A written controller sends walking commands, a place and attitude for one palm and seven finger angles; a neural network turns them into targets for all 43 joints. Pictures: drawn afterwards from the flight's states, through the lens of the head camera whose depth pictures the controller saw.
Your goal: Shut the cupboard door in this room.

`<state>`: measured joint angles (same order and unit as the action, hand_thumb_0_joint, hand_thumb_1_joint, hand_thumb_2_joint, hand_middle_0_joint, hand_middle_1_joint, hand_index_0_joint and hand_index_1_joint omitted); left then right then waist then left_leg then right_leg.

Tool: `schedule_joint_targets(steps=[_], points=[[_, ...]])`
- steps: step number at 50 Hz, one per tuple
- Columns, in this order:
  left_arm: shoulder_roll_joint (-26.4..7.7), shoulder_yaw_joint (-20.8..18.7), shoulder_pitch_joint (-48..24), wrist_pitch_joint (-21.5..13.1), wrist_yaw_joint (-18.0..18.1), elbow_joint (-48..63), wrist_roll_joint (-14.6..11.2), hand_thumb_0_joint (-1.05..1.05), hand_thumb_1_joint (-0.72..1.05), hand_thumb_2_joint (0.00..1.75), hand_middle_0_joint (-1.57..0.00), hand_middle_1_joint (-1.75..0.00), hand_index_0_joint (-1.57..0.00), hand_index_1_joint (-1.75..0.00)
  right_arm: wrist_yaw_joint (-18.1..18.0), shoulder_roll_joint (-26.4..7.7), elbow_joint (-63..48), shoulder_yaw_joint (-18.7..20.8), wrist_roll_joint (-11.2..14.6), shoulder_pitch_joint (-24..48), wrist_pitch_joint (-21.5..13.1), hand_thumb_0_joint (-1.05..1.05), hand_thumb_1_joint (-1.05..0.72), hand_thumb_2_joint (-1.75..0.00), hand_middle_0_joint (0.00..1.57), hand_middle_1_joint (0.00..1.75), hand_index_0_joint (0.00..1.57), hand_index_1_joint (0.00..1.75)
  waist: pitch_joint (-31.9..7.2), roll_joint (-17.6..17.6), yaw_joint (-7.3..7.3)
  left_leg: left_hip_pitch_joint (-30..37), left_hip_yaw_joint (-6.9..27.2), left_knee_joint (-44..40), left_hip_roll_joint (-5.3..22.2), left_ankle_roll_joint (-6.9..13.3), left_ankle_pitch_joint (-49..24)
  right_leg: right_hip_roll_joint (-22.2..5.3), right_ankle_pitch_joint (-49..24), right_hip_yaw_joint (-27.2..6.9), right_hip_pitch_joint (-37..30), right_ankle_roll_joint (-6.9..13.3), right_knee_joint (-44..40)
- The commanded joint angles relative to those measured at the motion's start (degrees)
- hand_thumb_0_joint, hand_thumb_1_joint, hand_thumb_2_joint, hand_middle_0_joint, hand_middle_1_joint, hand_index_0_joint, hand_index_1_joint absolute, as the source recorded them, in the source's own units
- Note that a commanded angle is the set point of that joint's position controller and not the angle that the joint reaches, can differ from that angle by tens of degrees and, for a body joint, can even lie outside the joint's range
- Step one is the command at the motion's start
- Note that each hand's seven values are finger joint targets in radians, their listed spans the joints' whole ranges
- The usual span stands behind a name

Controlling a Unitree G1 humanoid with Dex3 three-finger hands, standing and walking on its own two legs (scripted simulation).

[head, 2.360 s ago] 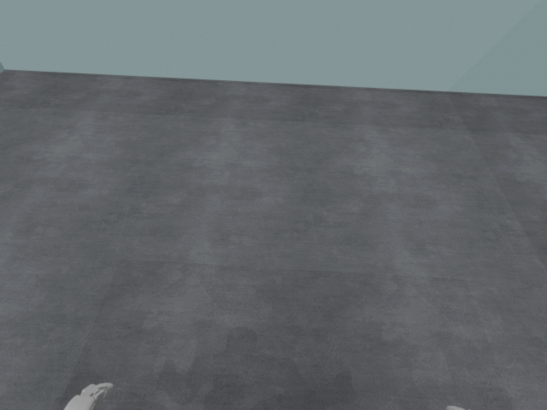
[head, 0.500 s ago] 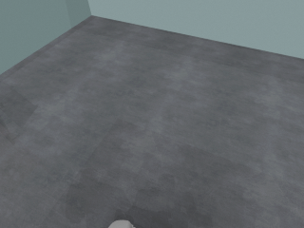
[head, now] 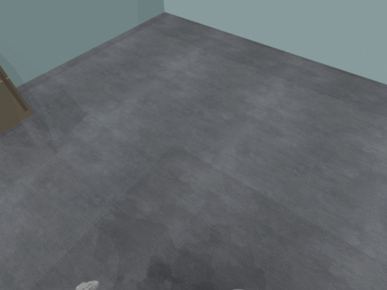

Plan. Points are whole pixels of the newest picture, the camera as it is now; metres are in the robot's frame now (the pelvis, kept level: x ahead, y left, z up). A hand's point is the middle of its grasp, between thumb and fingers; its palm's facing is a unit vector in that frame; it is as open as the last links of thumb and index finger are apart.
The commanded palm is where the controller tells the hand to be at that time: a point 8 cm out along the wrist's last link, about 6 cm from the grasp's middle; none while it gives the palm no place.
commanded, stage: turn or walk to find it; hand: left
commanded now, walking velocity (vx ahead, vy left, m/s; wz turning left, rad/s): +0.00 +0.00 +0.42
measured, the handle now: out of the picture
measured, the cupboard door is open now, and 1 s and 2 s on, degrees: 78 78 78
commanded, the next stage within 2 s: stand and wait in 0.26 s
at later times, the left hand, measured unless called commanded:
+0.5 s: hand out of the picture -0.06 +0.16 -0.17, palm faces +0.24 -0.94 -0.23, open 7.4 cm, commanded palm none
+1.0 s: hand out of the picture -0.12 +0.17 -0.18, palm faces +0.29 -0.94 -0.18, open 7.4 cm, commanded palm none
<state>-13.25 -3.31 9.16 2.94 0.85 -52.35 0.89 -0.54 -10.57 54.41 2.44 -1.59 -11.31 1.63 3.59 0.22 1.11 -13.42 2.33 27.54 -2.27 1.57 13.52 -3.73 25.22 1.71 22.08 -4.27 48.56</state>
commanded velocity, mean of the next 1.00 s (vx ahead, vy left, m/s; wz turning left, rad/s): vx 0.00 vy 0.00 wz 0.21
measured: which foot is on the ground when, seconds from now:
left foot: down 0.00-0.10, up 0.12-0.54, down 0.56-1.00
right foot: up 0.00-0.08, down 0.10-0.56, up 0.58-0.82, down 0.84-1.00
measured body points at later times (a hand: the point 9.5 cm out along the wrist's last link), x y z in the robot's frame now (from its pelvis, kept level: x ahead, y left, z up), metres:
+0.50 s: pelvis -0.04 -0.03 +0.00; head -0.02 -0.02 +0.45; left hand -0.07 +0.21 -0.15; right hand +0.06 -0.27 -0.15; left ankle -0.09 +0.11 -0.71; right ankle +0.00 -0.12 -0.74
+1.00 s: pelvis -0.09 -0.01 -0.01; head -0.09 +0.00 +0.44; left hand -0.13 +0.22 -0.17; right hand +0.01 -0.23 -0.16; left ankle -0.09 +0.10 -0.74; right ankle -0.03 -0.13 -0.74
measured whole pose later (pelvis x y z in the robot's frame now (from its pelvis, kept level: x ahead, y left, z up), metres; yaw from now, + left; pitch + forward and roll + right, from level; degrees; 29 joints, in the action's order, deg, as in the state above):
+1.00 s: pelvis -0.09 -0.01 -0.01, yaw +15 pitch -3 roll +0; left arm -8.8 -1.4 15.9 1.4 1.3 -61.5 1.6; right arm -1.0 -10.4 60.9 2.6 -0.9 -12.6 2.3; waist 1.6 0.1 -0.3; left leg -14.5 -2.0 32.2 -0.6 1.4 15.4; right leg -4.8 14.5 6.3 13.2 -1.7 30.7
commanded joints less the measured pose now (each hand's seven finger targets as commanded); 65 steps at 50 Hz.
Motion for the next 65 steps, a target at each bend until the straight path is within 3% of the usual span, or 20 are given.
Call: schedule_joint_targets(steps=[1,3,4,5,6,9,12,22,26,28,29,31,38,42,46,50,52,55,60,65], points=[[-3.51,-0.98,3.16,-1.55,0.66,3.64,-0.58,0.0,0.9,0.9,-0.2,-0.3,-0.2,-0.3,-0.32,-12.69,-3.73,3.54,-0.01,-0.76,-0.55,0.0,-0.9,-0.9,0.2,0.3,0.2,0.3,-5.24,-8.77,-0.83,0.69,15.66,-4.85,13.69,7.8,-24.0,2.23,-3.65,0.57,-5.77,0.67,-10.66],[-4.68,-1.36,6.58,-2.25,0.88,2.94,-0.5,0.0,0.9,0.9,-0.2,-0.3,-0.2,-0.3,-0.03,-11.83,-4.03,3.52,0.47,0.28,-0.43,0.0,-0.9,-0.9,0.2,0.3,0.2,0.3,-5.93,-5.58,-2.97,-6.24,14.47,-0.9,10.88,4.68,-15.73,1.16,-13.23,0.31,-16.01,0.92,-22.84],[-7.85,-1.95,8.15,-2.92,1.2,2.87,0.15,0.0,0.9,0.9,-0.2,-0.3,-0.2,-0.3,0.31,-9.07,-4.33,3.23,0.94,-0.72,-0.47,0.0,-0.9,-0.9,0.2,0.3,0.2,0.3,-7.35,3.25,-3.55,-12.77,10.1,6.12,6.24,1.22,-4.56,-6.38,-13.93,-6.77,-22.84,2.81,-29.62],[-13.36,-2.95,8.46,-3.26,1.48,3.45,0.98,0.0,0.9,0.9,-0.2,-0.3,-0.2,-0.3,0.41,-5.54,-5.93,2.63,0.96,-0.95,-0.41,0.0,-0.9,-0.9,0.2,0.3,0.2,0.3,-5.91,19.48,-3.77,-21.46,0.18,20.47,-2.27,-2.93,16.8,-21.32,-19.07,-22.5,-23.41,9.05,-32.91],[-13.27,-2.47,8.21,-2.85,1.44,4.19,0.28,0.0,0.9,0.9,-0.2,-0.3,-0.2,-0.3,0.24,-8.84,-5.9,3.61,0.36,0.0,0.27,0.0,-0.9,-0.9,0.2,0.3,0.2,0.3,-5.52,14.34,-4.4,-18.95,2.57,30.69,0.12,-2.67,19.94,-24.23,-18.06,-21.17,-14.97,13.02,-33.7],[-8.14,-1.38,-0.58,-2.91,1.36,5.94,0.19,0.0,0.9,0.9,-0.2,-0.3,-0.2,-0.3,1.32,-8.22,-2.07,3.91,0.04,-2.44,1.74,0.0,-0.9,-0.9,0.2,0.3,0.2,0.3,0.37,8.16,0.04,-17.48,1.72,42.55,2.57,-3.35,9.11,-14.82,-8.35,-10.19,-6.12,10.37,-34.95],[-6.54,-0.94,0.13,-3.44,1.3,5.44,0.24,0.0,0.9,0.9,-0.2,-0.3,-0.2,-0.3,1.67,-7.16,-0.71,3.59,0.17,-4.7,1.87,0.0,-0.9,-0.9,0.2,0.3,0.2,0.3,-0.66,8.24,0.56,-17.81,-0.29,42.78,3.34,-4.74,4.9,-12.46,-13.49,-3.19,-8.98,9.46,-33.47],[-8.35,-1.38,10.0,-3.43,1.31,-1.25,1.14,0.0,0.9,0.9,-0.2,-0.3,-0.2,-0.3,0.64,-3.9,0.02,1.27,1.0,0.79,0.56,0.0,-0.9,-0.9,0.2,0.3,0.2,0.3,-4.31,9.8,-4.16,-8.23,-4.94,15.5,3.89,-4.35,13.14,-14.99,-30.39,-4.43,-16.21,13.53,-29.11],[-6.58,-0.68,7.79,-3.01,1.31,-3.4,0.07,0.0,0.9,0.9,-0.2,-0.3,-0.2,-0.3,-0.08,-4.31,3.54,0.63,1.21,-6.11,-0.96,0.0,-0.9,-0.9,0.2,0.3,0.2,0.3,-7.39,6.09,-0.32,7.79,-5.43,-5.55,4.26,-3.15,-3.14,-10.55,-27.0,-0.36,-10.47,8.27,-22.19],[-0.88,0.78,9.57,-2.42,1.04,-2.66,-0.6,0.0,0.9,0.9,-0.2,-0.3,-0.2,-0.3,-0.68,-10.63,3.17,1.47,0.67,-5.85,-1.89,0.0,-0.9,-0.9,0.2,0.3,0.2,0.3,-6.51,-14.08,-1.17,11.37,11.02,-9.86,19.89,3.2,-20.42,-2.21,-3.82,5.32,0.11,2.49,-12.78],[-1.06,1.05,8.05,-2.07,1.2,-3.4,-0.15,0.0,0.9,0.9,-0.2,-0.3,-0.2,-0.3,-0.93,-10.35,3.08,1.21,0.46,-3.98,-1.45,0.0,-0.9,-0.9,0.2,0.3,0.2,0.3,-3.79,-11.86,-0.87,5.71,10.39,-11.43,21.83,6.48,-20.58,-1.42,4.34,3.47,-1.48,2.4,-7.65],[-0.92,1.21,7.45,-1.09,1.12,-5.59,0.12,0.0,0.9,0.9,-0.2,-0.3,-0.2,-0.3,-1.95,-7.46,3.56,0.1,0.42,-0.46,-1.98,0.0,-0.9,-0.9,0.2,0.3,0.2,0.3,0.47,-14.48,-1.68,1.3,7.19,-12.95,18.5,7.02,-21.08,-1.96,3.27,0.42,-2.25,2.23,-2.62],[1.07,2.2,11.14,-1.89,0.67,-9.58,0.12,0.0,0.9,0.9,-0.2,-0.3,-0.2,-0.3,-2.09,-6.92,5.14,0.33,0.8,-1.44,-2.19,0.0,-0.9,-0.9,0.2,0.3,0.2,0.3,-1.14,-5.73,-2.12,5.19,2.67,-8.83,14.49,5.54,-22.17,-0.94,-6.44,1.73,-7.76,1.53,-17.3],[-2.95,1.35,11.67,-2.88,1.31,-9.94,0.31,0.0,0.9,0.9,-0.2,-0.3,-0.2,-0.3,-1.23,-5.07,4.52,0.26,1.63,-0.93,-1.84,0.0,-0.9,-0.9,0.2,0.3,0.2,0.3,-1.04,0.71,-1.99,-2.01,1.16,-3.9,8.47,0.62,-9.35,-6.03,-21.28,-2.98,-14.55,3.33,-26.42],[-5.15,0.29,8.44,-2.33,1.19,-7.98,0.42,0.0,0.9,0.9,-0.2,-0.3,-0.2,-0.3,-0.49,-4.66,3.65,0.91,0.91,-1.09,-0.26,0.0,-0.9,-0.9,0.2,0.3,0.2,0.3,2.23,10.78,-1.17,-1.88,-2.87,2.4,4.18,-1.06,3.31,-11.12,-3.24,-6.35,-3.99,7.0,-31.64],[-6.62,-0.91,4.62,-1.59,1.35,-4.66,0.7,0.0,0.9,0.9,-0.2,-0.3,-0.2,-0.3,0.1,-4.27,3.5,1.42,0.39,-4.07,0.47,0.0,-0.9,-0.9,0.2,0.3,0.2,0.3,1.65,8.78,-0.15,-1.62,-3.13,7.47,4.02,-0.94,6.58,-12.75,6.18,-5.54,1.54,8.11,-32.48],[-5.9,-1.29,2.73,-1.13,1.35,-3.14,0.76,0.0,0.9,0.9,-0.2,-0.3,-0.2,-0.3,0.35,-4.8,3.17,1.7,0.1,-5.97,0.49,0.0,-0.9,-0.9,0.2,0.3,0.2,0.3,2.29,2.7,0.61,-3.08,0.48,2.62,6.07,-0.02,9.19,-10.27,7.8,-1.33,3.67,6.45,-27.21],[-2.67,-1.32,1.5,-0.49,0.98,-1.22,0.6,0.0,0.9,0.9,-0.2,-0.3,-0.2,-0.3,-0.22,-10.68,1.53,2.73,-0.37,-6.88,-0.51,0.0,-0.9,-0.9,0.2,0.3,0.2,0.3,3.44,-18.21,1.12,-11.43,26.21,-20.65,17.92,6.13,22.11,1.41,2.89,3.69,2.83,2.42,2.45],[-1.06,-0.77,3.0,-1.54,0.4,-1.86,0.38,0.0,0.9,0.9,-0.2,-0.3,-0.2,-0.3,-1.38,-9.47,1.2,2.29,0.02,-6.09,-1.56,0.0,-0.9,-0.9,0.2,0.3,0.2,0.3,-6.49,-7.0,-0.58,1.63,18.11,-12.73,14.56,8.09,-2.73,0.89,0.87,-1.04,5.17,2.4,8.0],[0.32,0.54,1.71,-1.63,0.71,-1.83,-0.35,0.0,0.9,0.9,-0.2,-0.3,-0.2,-0.3,-1.75,-8.55,3.59,2.1,0.04,-10.21,-1.49,0.0,-0.9,-0.9,0.2,0.3,0.2,0.3,-9.73,-7.24,1.11,9.84,17.6,-10.57,14.37,8.64,-16.14,2.56,3.03,-0.82,0.98,2.11,-5.33]])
